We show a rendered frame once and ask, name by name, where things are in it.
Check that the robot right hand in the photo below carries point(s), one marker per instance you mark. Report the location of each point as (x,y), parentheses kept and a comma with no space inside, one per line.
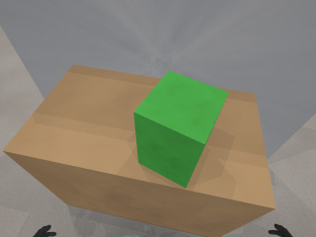
(280,231)

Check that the carton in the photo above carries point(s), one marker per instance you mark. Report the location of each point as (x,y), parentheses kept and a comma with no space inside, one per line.
(173,124)

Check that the pedestal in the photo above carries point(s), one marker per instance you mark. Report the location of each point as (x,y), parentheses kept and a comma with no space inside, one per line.
(80,143)

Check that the robot left hand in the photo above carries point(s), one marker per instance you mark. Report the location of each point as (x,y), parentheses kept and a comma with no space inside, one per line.
(43,232)

